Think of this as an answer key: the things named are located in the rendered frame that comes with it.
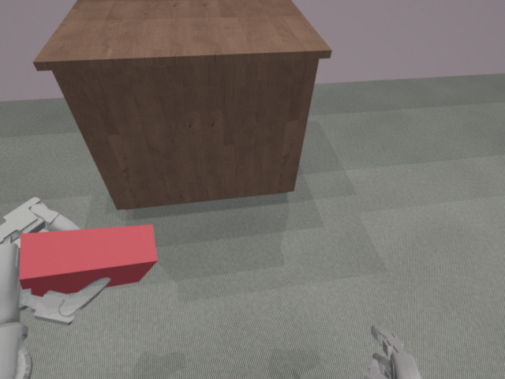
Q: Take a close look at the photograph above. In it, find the sponge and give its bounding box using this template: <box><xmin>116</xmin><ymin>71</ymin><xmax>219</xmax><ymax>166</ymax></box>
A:
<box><xmin>19</xmin><ymin>224</ymin><xmax>158</xmax><ymax>297</ymax></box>

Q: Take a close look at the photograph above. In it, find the left robot hand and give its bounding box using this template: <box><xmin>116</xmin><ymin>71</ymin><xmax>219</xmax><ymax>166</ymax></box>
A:
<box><xmin>0</xmin><ymin>197</ymin><xmax>111</xmax><ymax>325</ymax></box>

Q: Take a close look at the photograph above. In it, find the left robot forearm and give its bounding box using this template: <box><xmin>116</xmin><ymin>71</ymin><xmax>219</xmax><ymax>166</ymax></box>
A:
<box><xmin>0</xmin><ymin>322</ymin><xmax>33</xmax><ymax>379</ymax></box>

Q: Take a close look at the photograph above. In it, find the table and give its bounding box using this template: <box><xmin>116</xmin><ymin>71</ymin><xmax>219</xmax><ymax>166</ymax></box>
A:
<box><xmin>33</xmin><ymin>0</ymin><xmax>332</xmax><ymax>210</ymax></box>

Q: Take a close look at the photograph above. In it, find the right robot hand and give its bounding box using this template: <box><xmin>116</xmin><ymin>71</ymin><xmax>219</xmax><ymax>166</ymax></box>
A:
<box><xmin>364</xmin><ymin>325</ymin><xmax>422</xmax><ymax>379</ymax></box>

